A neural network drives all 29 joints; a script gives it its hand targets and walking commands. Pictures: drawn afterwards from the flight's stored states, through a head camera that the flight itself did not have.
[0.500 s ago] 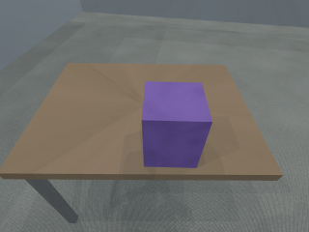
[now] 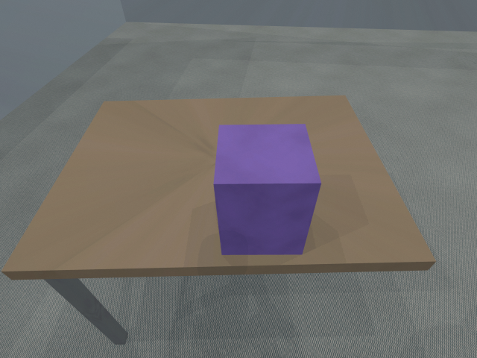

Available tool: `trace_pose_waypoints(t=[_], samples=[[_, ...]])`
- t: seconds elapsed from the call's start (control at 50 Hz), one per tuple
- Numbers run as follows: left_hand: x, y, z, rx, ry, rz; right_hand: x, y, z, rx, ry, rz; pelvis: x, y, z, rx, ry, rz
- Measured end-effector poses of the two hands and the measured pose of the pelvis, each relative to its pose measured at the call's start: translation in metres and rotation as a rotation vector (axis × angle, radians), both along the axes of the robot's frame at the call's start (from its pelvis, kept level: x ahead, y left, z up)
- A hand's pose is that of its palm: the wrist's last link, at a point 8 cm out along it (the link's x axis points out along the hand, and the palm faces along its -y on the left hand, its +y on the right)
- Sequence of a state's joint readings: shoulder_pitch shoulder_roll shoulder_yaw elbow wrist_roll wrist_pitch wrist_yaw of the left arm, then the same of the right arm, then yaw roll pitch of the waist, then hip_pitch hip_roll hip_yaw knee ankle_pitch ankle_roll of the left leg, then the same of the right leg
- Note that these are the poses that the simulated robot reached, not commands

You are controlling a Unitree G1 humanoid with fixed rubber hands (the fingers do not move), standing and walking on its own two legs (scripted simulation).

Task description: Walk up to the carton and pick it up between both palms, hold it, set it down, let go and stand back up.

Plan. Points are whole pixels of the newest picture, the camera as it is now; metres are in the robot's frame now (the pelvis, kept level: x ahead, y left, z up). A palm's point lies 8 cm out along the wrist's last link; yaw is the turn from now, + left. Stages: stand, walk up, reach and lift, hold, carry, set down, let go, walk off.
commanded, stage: stand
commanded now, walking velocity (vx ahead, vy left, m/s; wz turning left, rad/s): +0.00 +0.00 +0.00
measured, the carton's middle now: (261, 191) +0.47 -0.01 +0.00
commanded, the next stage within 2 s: none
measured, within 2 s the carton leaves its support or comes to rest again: neither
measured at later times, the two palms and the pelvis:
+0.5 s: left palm out of the picture -0.01 +0.21 -0.14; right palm out of the picture -0.02 -0.22 -0.14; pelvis +0.01 +0.00 +0.00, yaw +0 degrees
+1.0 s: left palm out of the picture -0.04 +0.21 -0.14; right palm out of the picture -0.03 -0.21 -0.14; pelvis +0.00 +0.00 +0.00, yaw +0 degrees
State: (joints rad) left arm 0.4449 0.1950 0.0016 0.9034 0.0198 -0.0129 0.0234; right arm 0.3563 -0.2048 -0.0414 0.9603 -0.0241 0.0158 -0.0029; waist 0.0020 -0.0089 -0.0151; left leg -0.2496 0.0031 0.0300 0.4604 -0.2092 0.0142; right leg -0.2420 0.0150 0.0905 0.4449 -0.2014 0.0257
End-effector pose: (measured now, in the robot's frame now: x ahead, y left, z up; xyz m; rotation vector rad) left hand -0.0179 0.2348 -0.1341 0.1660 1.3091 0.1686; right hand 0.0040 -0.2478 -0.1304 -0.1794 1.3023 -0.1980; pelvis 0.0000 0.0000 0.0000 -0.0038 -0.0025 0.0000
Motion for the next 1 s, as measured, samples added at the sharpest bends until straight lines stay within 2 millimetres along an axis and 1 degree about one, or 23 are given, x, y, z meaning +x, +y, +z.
trace_pose_waypoints(t=[0.06, 0.14, 0.26, 0.42, 0.56, 0.74, 0.88, 1.0], samples=[[0.001, -0.005, -0.001, -0.008, 0.007, 0.002, -0.004, 0.001, -0.001, 0.004, 0.013, -0.01, 0.001, -0.001, 0.0, 0.0, 0.0, 0.0], [0.002, -0.01, -0.002, -0.012, 0.018, 0.005, -0.009, 0.007, -0.005, 0.023, 0.035, -0.017, 0.003, -0.003, 0.001, -0.001, 0.0, 0.001], [0.007, -0.012, -0.003, -0.017, 0.022, 0.006, -0.016, 0.016, -0.008, 0.046, 0.059, -0.025, 0.005, -0.004, 0.001, -0.002, -0.001, 0.0], [0.009, -0.018, -0.007, -0.034, 0.041, 0.013, -0.025, 0.02, -0.009, 0.049, 0.092, -0.035, 0.008, -0.003, 0.001, -0.003, -0.002, -0.001], [0.002, -0.022, -0.009, -0.044, 0.07, 0.024, -0.031, 0.027, -0.009, 0.059, 0.114, -0.039, 0.009, -0.003, 0.002, -0.002, -0.009, 0.0], [-0.009, -0.026, -0.011, -0.051, 0.106, 0.033, -0.031, 0.034, -0.011, 0.076, 0.119, -0.04, 0.006, -0.003, 0.002, -0.003, -0.014, 0.003], [-0.019, -0.027, -0.01, -0.049, 0.138, 0.04, -0.034, 0.033, -0.012, 0.075, 0.133, -0.043, 0.004, -0.004, 0.002, -0.003, -0.011, 0.003], [-0.019, -0.03, -0.011, -0.055, 0.143, 0.041, -0.037, 0.033, -0.012, 0.077, 0.141, -0.043, 0.003, -0.004, 0.002, -0.002, -0.009, 0.003]])
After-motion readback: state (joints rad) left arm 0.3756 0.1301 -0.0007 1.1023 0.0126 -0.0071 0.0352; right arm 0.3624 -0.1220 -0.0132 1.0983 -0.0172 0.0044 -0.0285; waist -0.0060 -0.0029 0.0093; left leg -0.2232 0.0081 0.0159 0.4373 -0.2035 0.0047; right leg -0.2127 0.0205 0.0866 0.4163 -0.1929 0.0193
